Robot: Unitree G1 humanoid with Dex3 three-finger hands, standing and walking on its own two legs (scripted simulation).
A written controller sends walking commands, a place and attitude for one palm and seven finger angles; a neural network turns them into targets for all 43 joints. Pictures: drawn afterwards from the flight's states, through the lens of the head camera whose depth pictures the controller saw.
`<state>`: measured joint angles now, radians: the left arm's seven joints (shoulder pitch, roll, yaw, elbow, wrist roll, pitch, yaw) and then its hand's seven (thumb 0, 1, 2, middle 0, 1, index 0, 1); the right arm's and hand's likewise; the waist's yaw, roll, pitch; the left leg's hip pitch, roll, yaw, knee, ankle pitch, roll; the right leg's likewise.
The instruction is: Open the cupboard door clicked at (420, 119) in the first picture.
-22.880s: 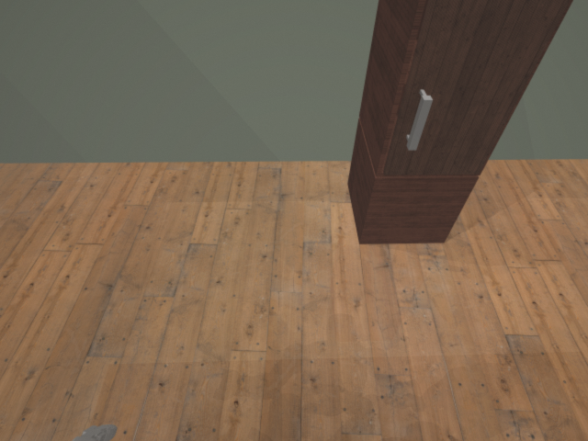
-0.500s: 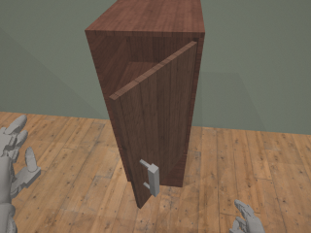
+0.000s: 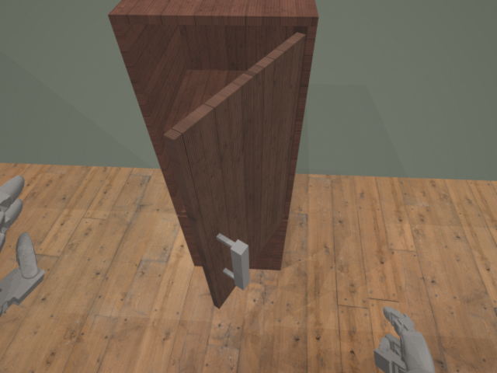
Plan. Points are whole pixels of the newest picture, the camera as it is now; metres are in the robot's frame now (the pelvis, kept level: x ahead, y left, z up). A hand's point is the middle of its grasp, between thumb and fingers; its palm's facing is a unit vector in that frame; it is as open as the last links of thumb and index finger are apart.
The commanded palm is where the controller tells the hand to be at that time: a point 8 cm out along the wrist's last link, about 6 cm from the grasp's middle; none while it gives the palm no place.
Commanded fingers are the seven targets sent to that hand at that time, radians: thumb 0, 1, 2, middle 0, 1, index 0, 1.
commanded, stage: step back with the hand held close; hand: left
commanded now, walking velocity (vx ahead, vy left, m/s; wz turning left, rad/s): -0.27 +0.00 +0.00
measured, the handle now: (232, 261) +0.35 +0.06 -0.11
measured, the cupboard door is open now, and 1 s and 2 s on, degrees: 60 60 60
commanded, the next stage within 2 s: stop stepping back and stand still in 1.16 s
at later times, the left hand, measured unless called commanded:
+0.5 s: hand (3, 323) +0.14 +0.26 +0.15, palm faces +0.41 -0.79 -0.46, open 7.4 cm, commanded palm +0.08 +0.31 +0.17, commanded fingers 0.00 0.90 0.90 -0.20 -0.30 -0.20 -0.30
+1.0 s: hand out of the picture +0.08 +0.27 +0.16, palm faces +0.38 -0.77 -0.52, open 7.4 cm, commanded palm +0.00 +0.30 +0.17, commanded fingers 0.00 0.90 0.90 -0.20 -0.30 -0.20 -0.30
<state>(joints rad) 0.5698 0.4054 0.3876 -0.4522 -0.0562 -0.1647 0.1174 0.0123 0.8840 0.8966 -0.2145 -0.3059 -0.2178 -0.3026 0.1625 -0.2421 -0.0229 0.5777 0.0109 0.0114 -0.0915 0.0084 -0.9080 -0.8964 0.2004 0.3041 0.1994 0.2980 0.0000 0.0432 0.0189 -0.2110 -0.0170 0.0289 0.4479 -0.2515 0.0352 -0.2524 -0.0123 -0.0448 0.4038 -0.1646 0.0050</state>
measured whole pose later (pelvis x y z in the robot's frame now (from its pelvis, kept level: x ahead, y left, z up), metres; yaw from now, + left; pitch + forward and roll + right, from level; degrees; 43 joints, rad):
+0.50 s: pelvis -0.06 +0.01 -0.01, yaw +1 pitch +1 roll -2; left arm 0.55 0.40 0.42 -0.52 -0.03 -0.23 0.16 0.01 0.88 0.90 -0.21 -0.31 -0.22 -0.30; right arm 0.21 -0.23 0.00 0.59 0.00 -0.04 -0.09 0.01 -0.91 -0.90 0.20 0.30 0.20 0.30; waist -0.01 0.00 0.02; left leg -0.38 -0.01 0.01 0.60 -0.24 0.05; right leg -0.39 0.00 -0.05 0.50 -0.17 0.01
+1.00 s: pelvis -0.12 +0.00 +0.00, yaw +3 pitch +3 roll -2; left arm 0.56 0.50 0.45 -0.53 -0.04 -0.23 0.12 0.01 0.88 0.90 -0.22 -0.31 -0.22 -0.30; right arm 0.13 -0.20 -0.03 0.60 -0.01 -0.03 -0.09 0.01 -0.91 -0.90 0.20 0.30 0.20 0.30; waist -0.01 -0.03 0.01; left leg -0.38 -0.04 -0.02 0.50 -0.18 0.06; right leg -0.40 0.08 0.04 0.67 -0.30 0.00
